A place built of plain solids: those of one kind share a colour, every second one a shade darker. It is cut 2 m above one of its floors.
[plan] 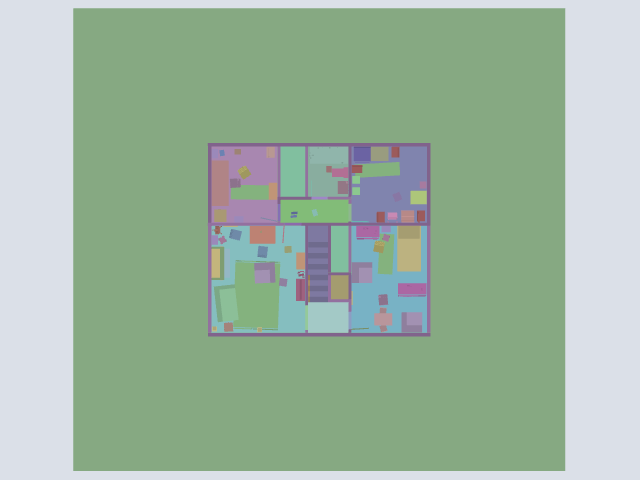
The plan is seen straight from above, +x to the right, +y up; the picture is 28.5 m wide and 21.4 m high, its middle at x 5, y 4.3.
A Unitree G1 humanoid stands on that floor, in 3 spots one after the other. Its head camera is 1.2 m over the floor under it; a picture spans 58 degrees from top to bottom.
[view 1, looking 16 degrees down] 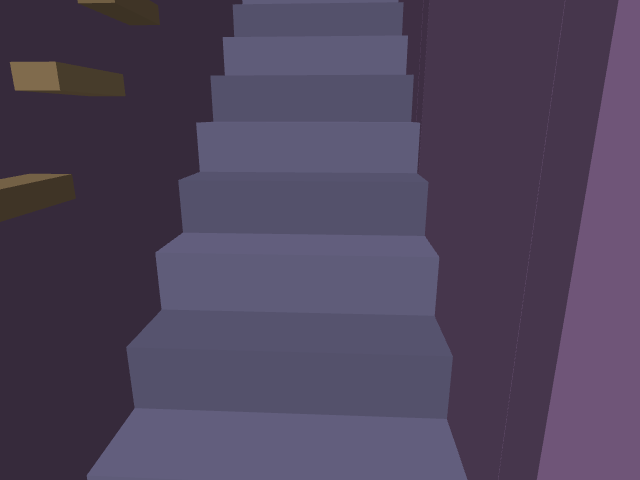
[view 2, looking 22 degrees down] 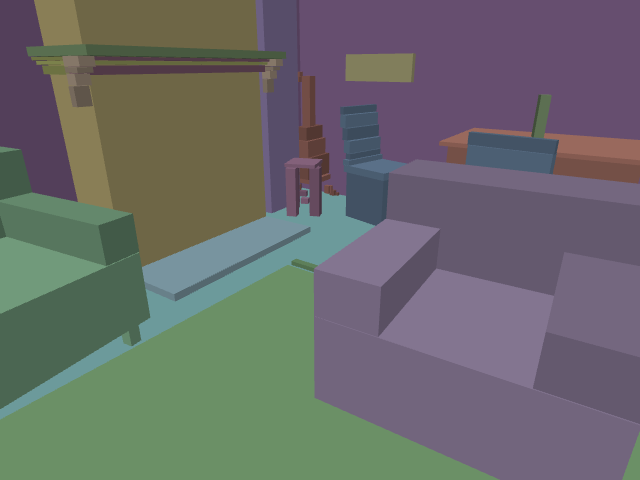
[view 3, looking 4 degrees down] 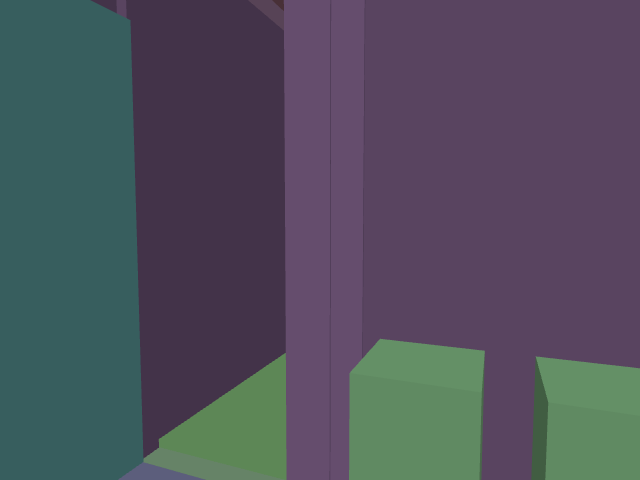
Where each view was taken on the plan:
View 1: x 5.06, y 0.98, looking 93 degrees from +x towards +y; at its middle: stair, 1.51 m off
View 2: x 2.83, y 1.32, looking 124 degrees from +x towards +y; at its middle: floor_living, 3.24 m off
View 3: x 7.92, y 6.67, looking -158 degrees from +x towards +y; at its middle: wall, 1.65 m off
